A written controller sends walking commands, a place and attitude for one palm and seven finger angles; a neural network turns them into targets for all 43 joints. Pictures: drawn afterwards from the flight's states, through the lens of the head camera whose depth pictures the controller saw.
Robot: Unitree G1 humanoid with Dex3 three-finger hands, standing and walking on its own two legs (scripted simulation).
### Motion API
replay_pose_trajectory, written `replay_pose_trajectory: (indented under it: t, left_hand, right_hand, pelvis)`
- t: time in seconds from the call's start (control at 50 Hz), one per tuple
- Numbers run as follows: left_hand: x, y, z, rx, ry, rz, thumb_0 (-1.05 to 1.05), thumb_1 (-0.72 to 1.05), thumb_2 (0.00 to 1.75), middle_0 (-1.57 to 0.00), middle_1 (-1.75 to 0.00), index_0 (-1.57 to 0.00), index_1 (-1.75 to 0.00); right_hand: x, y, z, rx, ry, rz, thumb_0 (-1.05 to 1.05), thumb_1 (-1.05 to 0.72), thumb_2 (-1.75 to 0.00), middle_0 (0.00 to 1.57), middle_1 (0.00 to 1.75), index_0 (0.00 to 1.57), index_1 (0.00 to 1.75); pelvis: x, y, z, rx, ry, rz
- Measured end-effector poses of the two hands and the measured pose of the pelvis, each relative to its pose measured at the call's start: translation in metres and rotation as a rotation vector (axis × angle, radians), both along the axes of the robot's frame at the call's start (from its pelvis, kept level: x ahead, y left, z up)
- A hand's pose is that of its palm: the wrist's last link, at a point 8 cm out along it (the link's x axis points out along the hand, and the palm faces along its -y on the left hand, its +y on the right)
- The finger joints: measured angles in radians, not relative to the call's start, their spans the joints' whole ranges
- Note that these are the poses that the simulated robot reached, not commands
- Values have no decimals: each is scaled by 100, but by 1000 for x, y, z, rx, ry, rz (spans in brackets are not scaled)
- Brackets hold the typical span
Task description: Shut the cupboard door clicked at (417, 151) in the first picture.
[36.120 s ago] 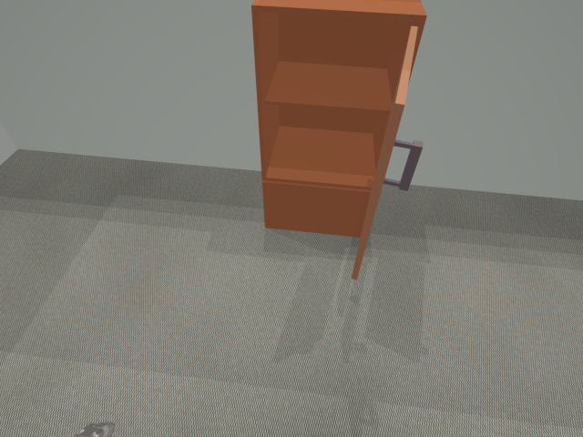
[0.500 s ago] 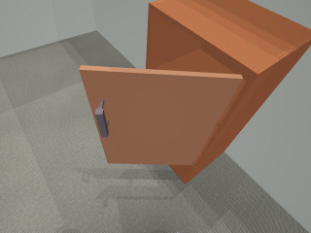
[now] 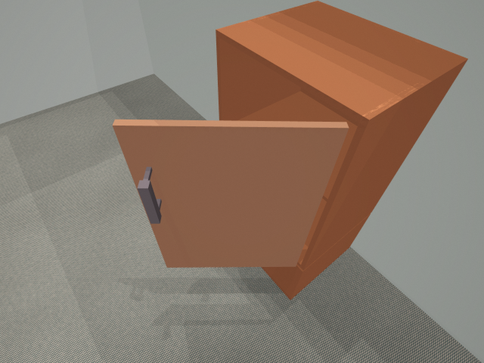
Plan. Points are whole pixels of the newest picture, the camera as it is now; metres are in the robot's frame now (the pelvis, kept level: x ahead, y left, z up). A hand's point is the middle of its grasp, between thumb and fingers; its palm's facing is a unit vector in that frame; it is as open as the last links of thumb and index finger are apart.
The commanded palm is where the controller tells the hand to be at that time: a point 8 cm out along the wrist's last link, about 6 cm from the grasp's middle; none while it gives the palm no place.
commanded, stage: come to a stop and stand still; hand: left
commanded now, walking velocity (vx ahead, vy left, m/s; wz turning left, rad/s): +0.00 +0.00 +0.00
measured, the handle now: (152, 195) +0.44 +0.22 -0.03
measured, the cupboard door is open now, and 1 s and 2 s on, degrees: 52 52 52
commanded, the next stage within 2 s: look again from close up in 0.46 s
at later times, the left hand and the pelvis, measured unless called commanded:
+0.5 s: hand out of the picture -0.01 +0.14 -0.18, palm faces +0.04 -0.99 -0.16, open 7.4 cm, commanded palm none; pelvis +0.01 -0.01 +0.00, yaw +0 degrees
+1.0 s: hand out of the picture -0.01 +0.22 -0.18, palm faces +0.01 -0.98 -0.22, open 7.4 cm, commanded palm none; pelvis -0.04 +0.03 -0.01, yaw +0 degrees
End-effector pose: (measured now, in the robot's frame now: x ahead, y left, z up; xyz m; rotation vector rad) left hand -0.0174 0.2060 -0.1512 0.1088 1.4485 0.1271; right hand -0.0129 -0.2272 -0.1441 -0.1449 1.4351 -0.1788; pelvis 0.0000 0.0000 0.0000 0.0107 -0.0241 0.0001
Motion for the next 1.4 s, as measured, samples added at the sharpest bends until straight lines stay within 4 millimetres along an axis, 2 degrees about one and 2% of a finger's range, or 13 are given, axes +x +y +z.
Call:
replay_pose_trajectory:
  t: [0.12,0.24,0.44,0.6,0.72,0.84,0.98,1.14,1.16,1.2,1.3,1.36,1.4]
  left_hand:
    - [-5,-12,-2,-16,19,9,1,91,90,-20,-30,-20,-30]
    - [-5,-16,-1,-11,27,15,1,91,90,-20,-30,-20,-30]
    - [3,-15,-1,7,9,20,0,91,90,-20,-30,-20,-30]
    - [6,-12,-1,19,-13,9,0,91,90,-20,-30,-20,-30]
    - [10,9,-3,34,-78,-23,0,91,90,-20,-30,-20,-30]
    - [16,36,-6,55,-150,-32,0,91,90,-20,-30,-20,-30]
    - [5,59,0,68,-177,-42,0,91,90,-20,-30,-20,-30]
    - [-34,70,0,70,-99,-37,0,91,90,-20,-30,-20,-30]
    - [-29,74,5,66,-137,25,1,91,90,-20,-30,-20,-30]
    - [4,82,35,92,-393,72,2,91,90,-20,-31,-21,-30]
    - [94,81,111,115,-1045,70,2,91,90,-23,-34,-23,-34]
    - [125,77,124,54,-1361,26,1,91,90,-26,-38,-27,-37]
    - [131,72,120,-4,-1517,-48,1,91,90,-29,-41,-30,-40]
  right_hand:
    - [-24,2,1,7,71,-19,0,-91,-90,20,29,20,30]
    - [-30,10,-1,31,91,-28,0,-91,-90,20,29,20,30]
    - [-7,14,-5,48,39,-24,0,-91,-90,20,29,20,30]
    - [11,1,-4,13,0,-3,1,-92,-90,20,29,20,30]
    - [33,-4,2,-40,-158,-10,1,-92,-90,20,29,20,30]
    - [39,11,3,-37,-217,30,0,-92,-90,20,29,20,30]
    - [24,31,5,-13,-223,54,0,-93,-90,20,29,20,30]
    - [-10,38,3,-7,-143,51,0,-92,-90,20,29,20,30]
    - [-11,37,5,-24,-163,57,0,-92,-90,20,29,20,30]
    - [-6,34,12,-65,-280,67,0,-91,-90,20,29,20,30]
    - [34,24,20,-84,-593,137,1,-91,-90,20,29,20,30]
    - [65,16,17,-92,-740,200,1,-91,-90,20,29,20,30]
    - [87,11,13,-101,-825,234,1,-90,-90,20,29,20,30]
  pelvis:
    - [1,-6,0,-1,0,4]
    - [3,-9,0,-1,3,7]
    - [7,-13,-1,-1,4,7]
    - [7,-10,-3,-13,12,2]
    - [2,4,-7,-26,-5,-4]
    - [-15,19,-11,-20,-26,-6]
    - [-33,33,-8,-20,-22,-1]
    - [-45,42,-7,-22,-3,2]
    - [-48,42,-9,-25,-10,9]
    - [-53,41,-12,-23,-1,19]
    - [-71,39,-31,-30,62,73]
    - [-83,35,-56,-33,147,62]
    - [-88,31,-77,-36,190,42]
